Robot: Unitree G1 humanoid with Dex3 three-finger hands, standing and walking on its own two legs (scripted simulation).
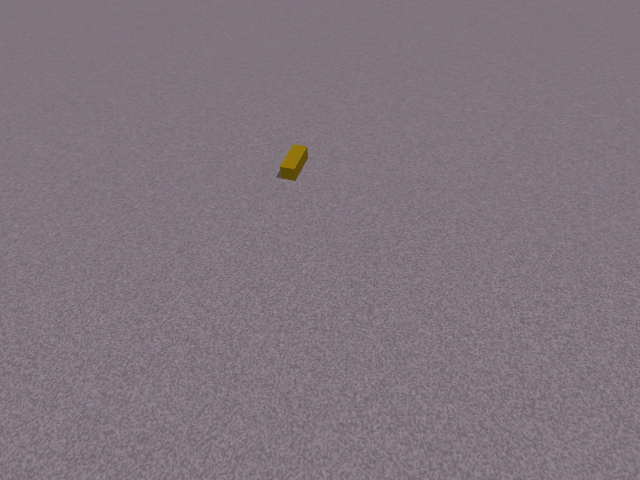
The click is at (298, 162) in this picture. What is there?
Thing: lying carton
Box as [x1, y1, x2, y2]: [280, 144, 307, 180]
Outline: 306,146 294,144 280,166 282,178 295,180 307,158
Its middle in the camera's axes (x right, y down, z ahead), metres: -0.12 -0.40 +2.04
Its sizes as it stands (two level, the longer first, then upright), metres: 0.206 0.077 0.074
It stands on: the floor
